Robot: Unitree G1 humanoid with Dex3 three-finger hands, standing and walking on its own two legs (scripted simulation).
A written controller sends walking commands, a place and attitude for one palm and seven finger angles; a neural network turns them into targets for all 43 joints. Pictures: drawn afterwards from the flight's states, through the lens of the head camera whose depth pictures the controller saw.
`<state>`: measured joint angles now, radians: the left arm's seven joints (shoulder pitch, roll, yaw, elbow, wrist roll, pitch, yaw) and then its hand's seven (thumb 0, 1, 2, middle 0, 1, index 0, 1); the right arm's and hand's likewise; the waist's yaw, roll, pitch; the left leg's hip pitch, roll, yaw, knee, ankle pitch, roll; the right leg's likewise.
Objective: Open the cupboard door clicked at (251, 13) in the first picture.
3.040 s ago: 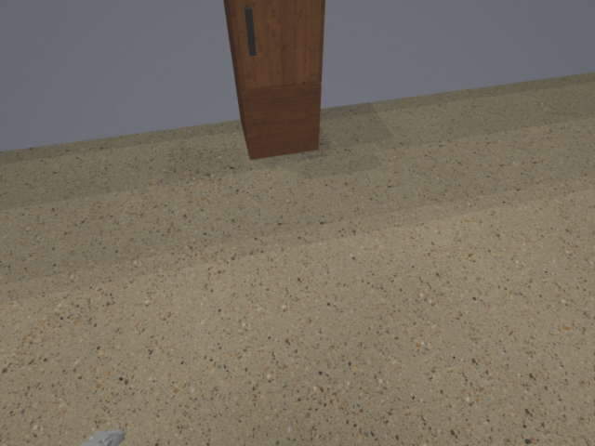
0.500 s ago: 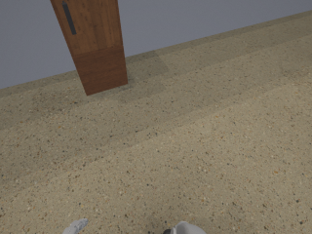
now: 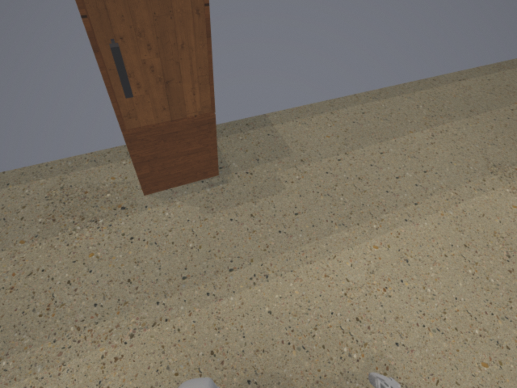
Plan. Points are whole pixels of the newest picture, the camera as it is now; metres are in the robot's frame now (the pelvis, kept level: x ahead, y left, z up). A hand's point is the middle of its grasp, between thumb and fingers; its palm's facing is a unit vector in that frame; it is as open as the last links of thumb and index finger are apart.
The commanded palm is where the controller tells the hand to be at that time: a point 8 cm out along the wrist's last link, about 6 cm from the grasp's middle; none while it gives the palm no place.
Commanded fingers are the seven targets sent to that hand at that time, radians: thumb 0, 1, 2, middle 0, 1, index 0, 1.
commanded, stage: walk to a spot facing it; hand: left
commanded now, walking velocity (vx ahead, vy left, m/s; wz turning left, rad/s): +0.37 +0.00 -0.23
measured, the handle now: (121, 68) +0.97 +0.56 -0.08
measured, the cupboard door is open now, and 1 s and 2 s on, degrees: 0 0 0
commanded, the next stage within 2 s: turn to face it in 0.54 s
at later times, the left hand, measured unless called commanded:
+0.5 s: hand (219, 275) +0.35 +0.12 -0.15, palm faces -0.12 -0.96 -0.24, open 7.4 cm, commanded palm none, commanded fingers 0.00 0.90 0.90 -0.20 -0.30 -0.20 -0.30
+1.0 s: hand (209, 263) +0.39 +0.15 -0.18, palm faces +0.12 -0.98 -0.18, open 7.4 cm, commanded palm none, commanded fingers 0.00 0.90 0.90 -0.20 -0.30 -0.20 -0.30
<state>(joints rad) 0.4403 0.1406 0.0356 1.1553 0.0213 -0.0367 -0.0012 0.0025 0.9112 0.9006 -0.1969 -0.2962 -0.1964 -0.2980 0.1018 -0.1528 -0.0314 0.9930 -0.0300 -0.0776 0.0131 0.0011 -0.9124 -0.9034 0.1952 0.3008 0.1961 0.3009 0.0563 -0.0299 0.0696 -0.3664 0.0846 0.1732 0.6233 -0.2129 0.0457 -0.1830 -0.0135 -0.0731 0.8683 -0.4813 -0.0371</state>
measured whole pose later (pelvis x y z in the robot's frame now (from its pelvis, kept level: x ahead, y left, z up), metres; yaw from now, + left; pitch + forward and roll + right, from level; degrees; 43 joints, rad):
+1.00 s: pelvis +0.37 -0.04 +0.00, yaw +4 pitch -2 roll -1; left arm 0.24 0.19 0.06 1.03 0.02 0.03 0.01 0.00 0.91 0.90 -0.20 -0.30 -0.20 -0.30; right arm 0.17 -0.20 -0.04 0.96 -0.02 0.00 0.00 0.00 -0.91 -0.90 0.20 0.30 0.20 0.30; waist 0.01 -0.03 0.09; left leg -0.41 0.02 0.10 0.63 -0.20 0.07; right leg -0.40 -0.09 -0.08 1.16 -0.50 0.05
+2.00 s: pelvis +0.42 -0.06 +0.01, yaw +30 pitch +0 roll +0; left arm 0.24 0.21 0.04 1.00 0.03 0.02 -0.01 0.00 0.91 0.90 -0.19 -0.30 -0.19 -0.30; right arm 0.21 -0.19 -0.03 1.00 -0.02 0.00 0.00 0.00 -0.92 -0.90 0.20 0.30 0.20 0.30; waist 0.01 0.02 0.04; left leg -0.15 0.00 0.02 0.46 -0.30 0.01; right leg -0.32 -0.07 -0.10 0.70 -0.40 0.04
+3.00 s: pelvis +0.63 +0.13 +0.01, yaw +34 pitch +0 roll +1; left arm 0.11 0.11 0.01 1.03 0.02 -0.02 0.03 0.00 0.91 0.90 -0.20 -0.30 -0.20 -0.30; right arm 0.27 -0.13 -0.03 1.13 0.00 0.02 -0.03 0.00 -0.91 -0.90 0.20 0.30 0.20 0.30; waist -0.03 0.04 0.07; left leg -0.23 0.04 0.08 0.70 -0.51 -0.03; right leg -0.30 -0.05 -0.14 0.54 -0.24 -0.05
